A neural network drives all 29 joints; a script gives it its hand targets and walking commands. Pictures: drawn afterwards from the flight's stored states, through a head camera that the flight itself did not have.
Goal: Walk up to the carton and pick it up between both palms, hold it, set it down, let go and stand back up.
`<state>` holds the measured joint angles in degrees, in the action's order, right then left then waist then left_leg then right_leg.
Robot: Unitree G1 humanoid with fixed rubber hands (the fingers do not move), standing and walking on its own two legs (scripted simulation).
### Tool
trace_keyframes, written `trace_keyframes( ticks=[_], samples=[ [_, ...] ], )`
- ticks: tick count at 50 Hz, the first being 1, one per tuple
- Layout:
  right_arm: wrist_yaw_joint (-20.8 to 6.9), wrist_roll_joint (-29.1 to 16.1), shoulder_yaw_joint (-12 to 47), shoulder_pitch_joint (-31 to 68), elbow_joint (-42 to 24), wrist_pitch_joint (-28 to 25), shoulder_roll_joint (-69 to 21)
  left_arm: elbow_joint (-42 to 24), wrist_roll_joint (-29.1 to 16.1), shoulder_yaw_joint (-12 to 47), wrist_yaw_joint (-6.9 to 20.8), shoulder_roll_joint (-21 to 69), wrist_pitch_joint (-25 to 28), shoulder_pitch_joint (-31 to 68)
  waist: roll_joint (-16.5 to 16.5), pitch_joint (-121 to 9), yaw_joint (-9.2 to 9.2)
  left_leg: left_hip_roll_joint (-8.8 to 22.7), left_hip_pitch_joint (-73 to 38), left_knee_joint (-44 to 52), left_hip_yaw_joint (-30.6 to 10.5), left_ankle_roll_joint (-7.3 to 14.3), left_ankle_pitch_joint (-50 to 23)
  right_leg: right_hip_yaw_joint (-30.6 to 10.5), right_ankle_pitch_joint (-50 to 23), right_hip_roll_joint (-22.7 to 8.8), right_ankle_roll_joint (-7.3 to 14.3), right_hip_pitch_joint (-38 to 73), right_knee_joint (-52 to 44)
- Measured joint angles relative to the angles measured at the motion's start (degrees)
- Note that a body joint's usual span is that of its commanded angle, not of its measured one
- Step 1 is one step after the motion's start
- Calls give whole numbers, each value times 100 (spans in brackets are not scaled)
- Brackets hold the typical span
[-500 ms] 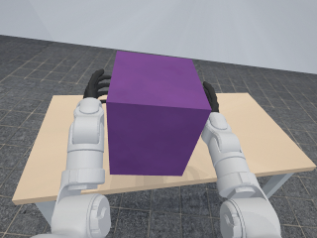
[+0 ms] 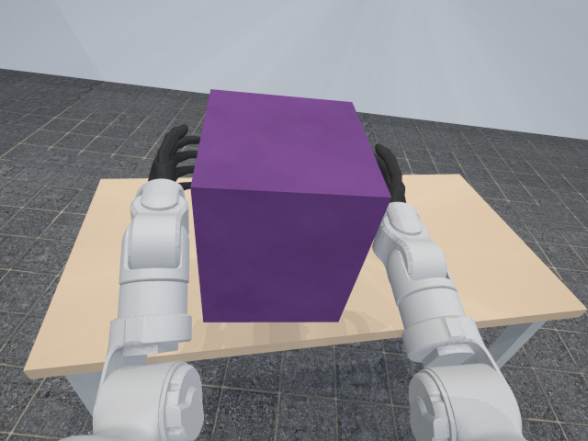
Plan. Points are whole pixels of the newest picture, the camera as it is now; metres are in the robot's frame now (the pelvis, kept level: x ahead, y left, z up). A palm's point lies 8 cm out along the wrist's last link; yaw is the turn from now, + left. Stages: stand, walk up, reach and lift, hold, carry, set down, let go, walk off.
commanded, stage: hold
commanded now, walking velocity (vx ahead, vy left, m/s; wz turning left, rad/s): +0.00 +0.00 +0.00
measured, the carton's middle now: (277, 211) +0.39 +0.00 +0.16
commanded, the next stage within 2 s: none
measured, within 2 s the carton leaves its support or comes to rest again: neither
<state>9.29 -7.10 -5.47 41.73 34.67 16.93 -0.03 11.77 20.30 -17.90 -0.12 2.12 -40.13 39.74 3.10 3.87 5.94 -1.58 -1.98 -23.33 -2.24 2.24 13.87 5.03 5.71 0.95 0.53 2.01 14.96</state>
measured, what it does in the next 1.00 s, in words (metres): stands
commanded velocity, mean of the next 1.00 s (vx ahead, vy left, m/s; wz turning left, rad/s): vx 0.00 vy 0.00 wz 0.00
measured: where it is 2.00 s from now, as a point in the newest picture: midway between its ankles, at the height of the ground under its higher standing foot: outside the picture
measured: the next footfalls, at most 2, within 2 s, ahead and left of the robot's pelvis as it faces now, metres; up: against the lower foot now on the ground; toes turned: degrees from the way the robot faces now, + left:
none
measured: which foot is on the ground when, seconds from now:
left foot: down 0.00-1.00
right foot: down 0.00-1.00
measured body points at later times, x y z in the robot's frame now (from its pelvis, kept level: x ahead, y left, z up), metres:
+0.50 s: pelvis +0.00 -0.01 +0.00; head -0.06 +0.03 +0.45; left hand +0.39 +0.14 +0.22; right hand +0.38 -0.15 +0.21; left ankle +0.00 +0.09 -0.74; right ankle +0.04 -0.12 -0.74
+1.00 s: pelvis +0.00 -0.01 +0.00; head -0.06 +0.02 +0.44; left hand +0.38 +0.15 +0.23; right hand +0.38 -0.15 +0.22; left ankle +0.00 +0.09 -0.74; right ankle +0.04 -0.12 -0.74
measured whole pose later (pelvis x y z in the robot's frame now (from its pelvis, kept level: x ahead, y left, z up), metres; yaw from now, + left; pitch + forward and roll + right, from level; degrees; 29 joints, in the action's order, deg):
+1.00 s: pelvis +0.00 -0.01 +0.00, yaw +0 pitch -12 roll -1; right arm 11.3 -9.6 -3.7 44.6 32.2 22.7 0.5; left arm 8.1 21.2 -19.6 2.4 1.3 -46.0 41.1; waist 3.0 3.4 5.7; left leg -1.2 -3.6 -21.9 -2.2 1.6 13.4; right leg 5.0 6.1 1.3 1.2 2.7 15.3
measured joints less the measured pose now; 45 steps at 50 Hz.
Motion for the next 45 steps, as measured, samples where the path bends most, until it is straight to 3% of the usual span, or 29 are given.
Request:
trace_keyframes(
  ticks=[8, 45],
  samples=[
    [-30, 134, -185, 263, 277, 117, -40, 317, 80, -164, 65, -41, -93, 296, 36, -41, -32, -14, 2, 103, 16, -5, -75, -16, -17, -17, 18, -58, 12],
    [190, -202, 155, 291, -215, 511, 36, -305, 72, -186, 247, -88, -528, 176, 6, -52, -12, 29, -124, 158, -17, -67, -66, 17, 31, 24, 66, 47, 13]
  ],
)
